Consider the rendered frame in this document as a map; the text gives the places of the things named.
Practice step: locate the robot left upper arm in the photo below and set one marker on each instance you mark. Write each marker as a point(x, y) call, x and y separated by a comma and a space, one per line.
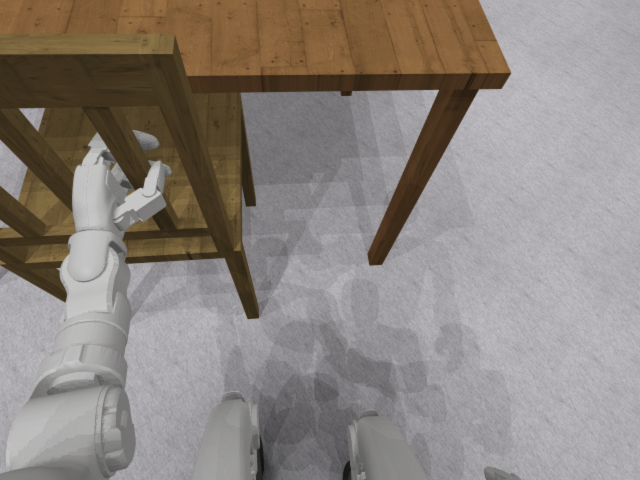
point(85, 434)

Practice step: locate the robot thigh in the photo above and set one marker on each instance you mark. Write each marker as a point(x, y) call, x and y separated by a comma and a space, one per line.
point(377, 448)
point(231, 435)

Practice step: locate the robot left hand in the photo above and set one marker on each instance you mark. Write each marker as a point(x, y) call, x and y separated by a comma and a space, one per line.
point(97, 191)

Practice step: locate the chair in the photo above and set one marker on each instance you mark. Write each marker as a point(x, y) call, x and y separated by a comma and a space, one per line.
point(113, 84)

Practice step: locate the left robot thigh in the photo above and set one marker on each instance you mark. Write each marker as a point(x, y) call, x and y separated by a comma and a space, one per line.
point(231, 435)

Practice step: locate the table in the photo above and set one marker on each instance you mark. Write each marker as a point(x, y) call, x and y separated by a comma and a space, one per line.
point(239, 46)

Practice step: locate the robot left forearm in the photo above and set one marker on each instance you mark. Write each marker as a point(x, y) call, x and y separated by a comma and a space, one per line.
point(93, 332)

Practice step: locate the right robot thigh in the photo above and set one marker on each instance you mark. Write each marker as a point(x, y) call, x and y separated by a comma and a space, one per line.
point(377, 448)

